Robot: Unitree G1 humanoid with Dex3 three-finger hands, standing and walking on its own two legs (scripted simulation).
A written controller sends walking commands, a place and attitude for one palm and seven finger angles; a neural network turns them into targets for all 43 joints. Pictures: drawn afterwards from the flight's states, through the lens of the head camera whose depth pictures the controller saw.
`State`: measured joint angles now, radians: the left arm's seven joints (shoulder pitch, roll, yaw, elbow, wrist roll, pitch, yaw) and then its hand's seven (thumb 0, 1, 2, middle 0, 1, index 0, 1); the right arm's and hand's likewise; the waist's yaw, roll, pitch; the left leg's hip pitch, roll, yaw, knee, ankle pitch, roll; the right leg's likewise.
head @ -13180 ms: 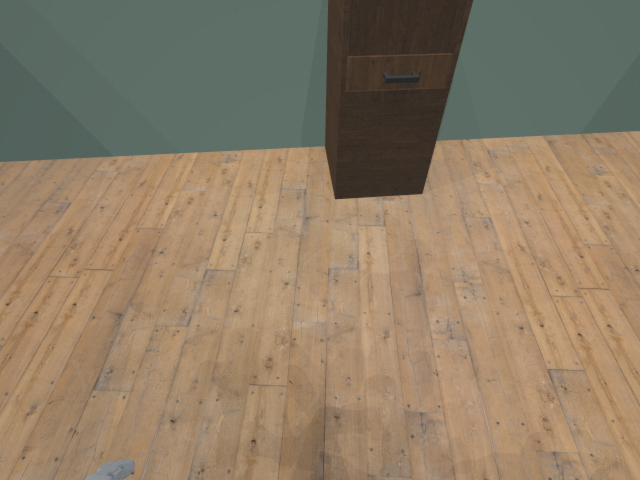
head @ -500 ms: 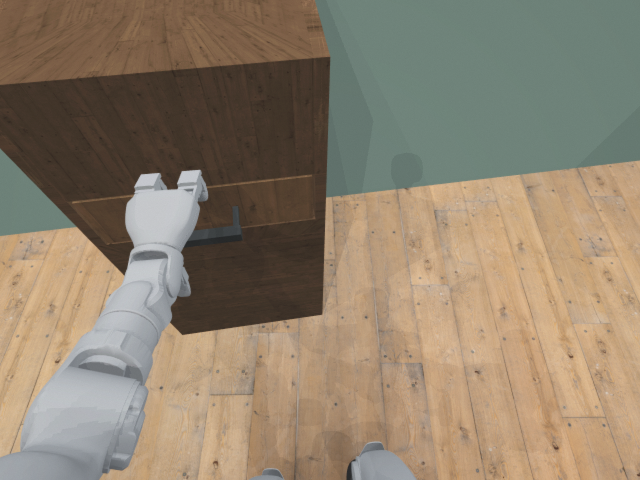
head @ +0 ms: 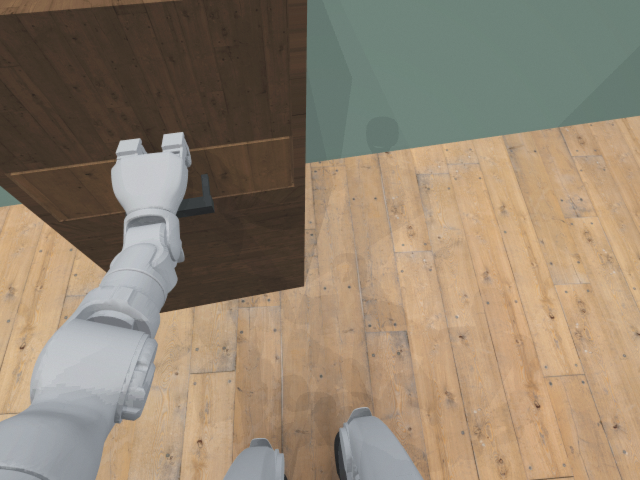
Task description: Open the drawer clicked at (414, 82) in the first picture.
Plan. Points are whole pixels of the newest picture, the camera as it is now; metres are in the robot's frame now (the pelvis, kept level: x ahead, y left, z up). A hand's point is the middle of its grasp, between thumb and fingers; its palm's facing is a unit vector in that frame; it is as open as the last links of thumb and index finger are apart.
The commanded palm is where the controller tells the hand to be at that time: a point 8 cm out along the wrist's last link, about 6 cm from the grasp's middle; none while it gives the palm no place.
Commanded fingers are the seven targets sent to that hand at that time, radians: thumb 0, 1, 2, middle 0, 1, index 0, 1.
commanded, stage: move the hooked fingers above the handle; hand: left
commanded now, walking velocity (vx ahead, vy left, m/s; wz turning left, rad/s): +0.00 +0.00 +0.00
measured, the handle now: (170, 198) +0.53 +0.18 -0.08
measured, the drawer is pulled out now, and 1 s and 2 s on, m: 0.00 0.00 0.00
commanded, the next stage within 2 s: lower the fingers behind the handle in 0.56 s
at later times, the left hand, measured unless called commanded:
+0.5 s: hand (164, 202) +0.49 +0.17 -0.02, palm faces -0.02 +0.01 -1.00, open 13.7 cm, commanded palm +0.48 +0.18 +0.03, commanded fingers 0.00 -0.50 0.30 -0.30 -1.20 -0.30 -1.20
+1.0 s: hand (165, 201) +0.50 +0.17 -0.02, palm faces +0.01 +0.02 -1.00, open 13.6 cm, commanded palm +0.48 +0.18 +0.00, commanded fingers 0.00 -0.50 0.30 -0.30 -1.20 -0.30 -1.20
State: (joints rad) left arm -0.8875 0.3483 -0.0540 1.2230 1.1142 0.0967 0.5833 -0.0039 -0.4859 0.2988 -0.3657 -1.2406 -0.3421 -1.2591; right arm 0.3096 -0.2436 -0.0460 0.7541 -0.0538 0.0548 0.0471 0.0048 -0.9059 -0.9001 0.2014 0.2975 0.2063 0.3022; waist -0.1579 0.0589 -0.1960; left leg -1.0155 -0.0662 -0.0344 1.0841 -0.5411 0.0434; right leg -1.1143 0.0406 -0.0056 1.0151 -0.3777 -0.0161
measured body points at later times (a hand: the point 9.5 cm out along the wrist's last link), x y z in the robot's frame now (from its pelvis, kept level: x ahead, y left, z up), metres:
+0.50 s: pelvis -0.02 -0.01 -0.01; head +0.13 -0.02 +0.41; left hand +0.49 +0.17 +0.03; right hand -0.01 -0.28 -0.14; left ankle -0.03 +0.09 -0.66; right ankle +0.04 -0.11 -0.66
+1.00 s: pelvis -0.04 -0.01 -0.03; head +0.11 -0.01 +0.40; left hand +0.49 +0.17 +0.03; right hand -0.01 -0.28 -0.15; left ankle -0.03 +0.09 -0.66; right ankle +0.04 -0.11 -0.66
